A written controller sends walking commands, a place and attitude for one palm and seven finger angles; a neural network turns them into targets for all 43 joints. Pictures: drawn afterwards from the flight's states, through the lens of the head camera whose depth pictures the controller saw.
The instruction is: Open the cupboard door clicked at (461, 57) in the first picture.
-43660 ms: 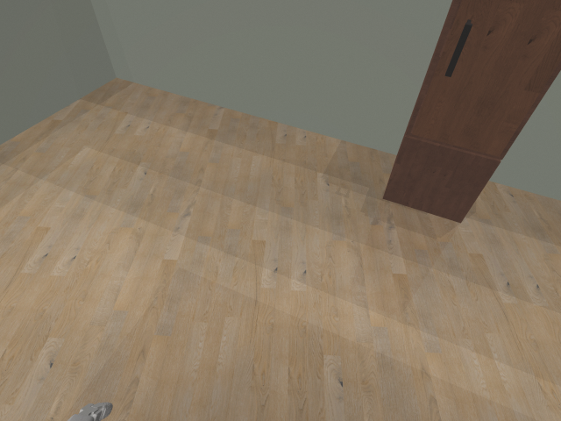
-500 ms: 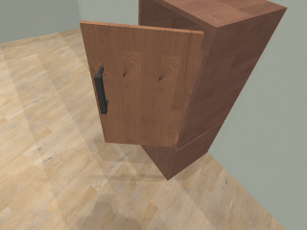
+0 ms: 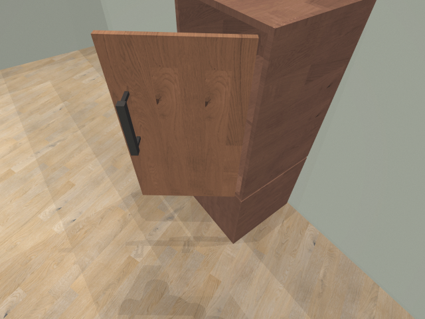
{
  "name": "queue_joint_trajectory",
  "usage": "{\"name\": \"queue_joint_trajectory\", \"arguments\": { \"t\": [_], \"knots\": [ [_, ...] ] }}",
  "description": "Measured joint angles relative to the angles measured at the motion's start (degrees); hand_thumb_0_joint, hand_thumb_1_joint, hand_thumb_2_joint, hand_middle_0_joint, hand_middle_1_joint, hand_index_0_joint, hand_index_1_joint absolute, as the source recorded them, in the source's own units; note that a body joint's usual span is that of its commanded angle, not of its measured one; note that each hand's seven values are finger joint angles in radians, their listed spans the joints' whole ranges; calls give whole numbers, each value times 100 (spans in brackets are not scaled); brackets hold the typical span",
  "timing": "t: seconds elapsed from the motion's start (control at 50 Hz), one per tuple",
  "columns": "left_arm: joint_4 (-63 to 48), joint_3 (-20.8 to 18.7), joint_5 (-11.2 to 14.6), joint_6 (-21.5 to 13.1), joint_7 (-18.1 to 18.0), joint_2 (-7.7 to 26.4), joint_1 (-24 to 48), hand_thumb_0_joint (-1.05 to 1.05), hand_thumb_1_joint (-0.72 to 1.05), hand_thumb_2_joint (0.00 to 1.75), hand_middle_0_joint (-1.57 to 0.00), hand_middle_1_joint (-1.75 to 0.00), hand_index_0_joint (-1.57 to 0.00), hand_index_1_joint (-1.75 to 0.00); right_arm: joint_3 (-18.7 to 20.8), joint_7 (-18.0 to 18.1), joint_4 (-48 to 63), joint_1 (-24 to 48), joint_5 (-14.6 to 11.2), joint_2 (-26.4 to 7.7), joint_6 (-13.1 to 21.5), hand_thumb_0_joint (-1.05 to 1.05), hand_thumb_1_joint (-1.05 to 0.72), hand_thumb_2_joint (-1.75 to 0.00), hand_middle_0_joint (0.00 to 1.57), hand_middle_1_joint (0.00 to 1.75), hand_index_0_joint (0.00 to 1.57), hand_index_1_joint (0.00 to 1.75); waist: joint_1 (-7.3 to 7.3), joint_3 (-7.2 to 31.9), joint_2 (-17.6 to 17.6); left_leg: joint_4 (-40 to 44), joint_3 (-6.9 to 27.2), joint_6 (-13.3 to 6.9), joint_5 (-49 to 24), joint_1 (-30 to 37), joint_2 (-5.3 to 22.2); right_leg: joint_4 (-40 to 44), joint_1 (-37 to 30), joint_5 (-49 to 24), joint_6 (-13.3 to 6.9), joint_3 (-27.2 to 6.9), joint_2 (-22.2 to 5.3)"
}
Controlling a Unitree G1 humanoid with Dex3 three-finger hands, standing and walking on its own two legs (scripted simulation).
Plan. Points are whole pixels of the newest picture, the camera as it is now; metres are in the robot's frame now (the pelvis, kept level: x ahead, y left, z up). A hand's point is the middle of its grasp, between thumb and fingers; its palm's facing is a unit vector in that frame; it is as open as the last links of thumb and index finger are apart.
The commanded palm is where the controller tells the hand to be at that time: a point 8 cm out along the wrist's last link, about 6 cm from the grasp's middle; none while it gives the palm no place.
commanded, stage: come to a stop and stand still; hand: left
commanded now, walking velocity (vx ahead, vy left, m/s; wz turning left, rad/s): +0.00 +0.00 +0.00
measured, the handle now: (130, 125) +0.56 +0.24 +0.03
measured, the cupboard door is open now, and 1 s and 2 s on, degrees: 52 52 52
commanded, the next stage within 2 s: look again from close up in 0.38 s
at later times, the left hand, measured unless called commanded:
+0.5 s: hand out of the picture -0.07 +0.14 -0.17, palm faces +0.05 -0.99 -0.13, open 7.4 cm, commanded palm none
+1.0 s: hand out of the picture -0.01 +0.19 -0.17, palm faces +0.04 -0.98 -0.22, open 7.3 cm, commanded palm none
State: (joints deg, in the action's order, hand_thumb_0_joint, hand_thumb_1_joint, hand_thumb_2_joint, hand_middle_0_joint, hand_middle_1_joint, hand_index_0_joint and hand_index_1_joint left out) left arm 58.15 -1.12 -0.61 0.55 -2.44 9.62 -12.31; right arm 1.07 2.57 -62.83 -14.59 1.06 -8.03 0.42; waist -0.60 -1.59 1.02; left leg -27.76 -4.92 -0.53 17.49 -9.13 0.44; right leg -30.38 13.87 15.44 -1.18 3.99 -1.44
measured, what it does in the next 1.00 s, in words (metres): stands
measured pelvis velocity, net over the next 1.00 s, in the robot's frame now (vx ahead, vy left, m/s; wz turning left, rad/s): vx -0.01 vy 0.02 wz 0.01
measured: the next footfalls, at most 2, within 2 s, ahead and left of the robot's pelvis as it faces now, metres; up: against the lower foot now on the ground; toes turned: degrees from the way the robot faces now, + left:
none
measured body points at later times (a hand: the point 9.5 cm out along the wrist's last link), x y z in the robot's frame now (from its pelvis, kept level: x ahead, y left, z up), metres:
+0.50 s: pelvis -0.02 +0.00 +0.01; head -0.02 +0.01 +0.46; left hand -0.07 +0.20 -0.16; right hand -0.06 -0.20 -0.15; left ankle -0.03 +0.11 -0.74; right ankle +0.01 -0.10 -0.74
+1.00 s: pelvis -0.01 +0.02 +0.00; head -0.01 +0.00 +0.45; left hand -0.01 +0.24 -0.15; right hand -0.02 -0.19 -0.17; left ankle -0.03 +0.11 -0.74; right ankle +0.01 -0.10 -0.74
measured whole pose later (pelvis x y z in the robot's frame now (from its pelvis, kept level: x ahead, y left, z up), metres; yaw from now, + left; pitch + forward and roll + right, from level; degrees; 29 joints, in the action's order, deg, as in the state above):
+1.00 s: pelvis -0.01 +0.02 +0.00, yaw +1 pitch -1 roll +1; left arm 63.1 0.3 -0.6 -1.0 -2.0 7.9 -17.2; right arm -1.3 1.7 -62.9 -19.4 1.2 -8.0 2.2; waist -0.3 -0.1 -1.4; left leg -25.4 -5.0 -2.1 15.3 -9.2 -1.3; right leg -28.6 14.0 13.4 0.1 3.8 -3.0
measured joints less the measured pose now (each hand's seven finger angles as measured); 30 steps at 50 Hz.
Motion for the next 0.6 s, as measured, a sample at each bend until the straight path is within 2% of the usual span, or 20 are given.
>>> {"name": "queue_joint_trajectory", "arguments": {
  "t": [0.2,0.5,0.6],
  "knots": [
    [237,88,4,-42,71,47,-297,0,94,90,-20,-30,-20,-30,-120,-85,-138,-131,10,21,3,1,-93,-90,20,30,20,30,82,71,21,365,78,60,-351,72,92,591,-199,-438,-74,95,117],
    [613,214,-5,-98,54,-307,-883,1,91,90,-20,-30,-20,-30,-212,-107,-306,-548,-12,248,8,0,-91,-90,20,30,20,30,127,19,23,309,96,31,-409,-88,96,715,-133,-585,-45,116,120],
    [650,259,-29,-139,56,-401,-873,1,90,90,-20,-30,-20,-30,-160,-129,28,-590,17,128,21,1,-91,-90,20,30,20,30,6,51,-205,-286,119,-71,-113,-425,54,211,152,-345,8,129,40]
  ]
}}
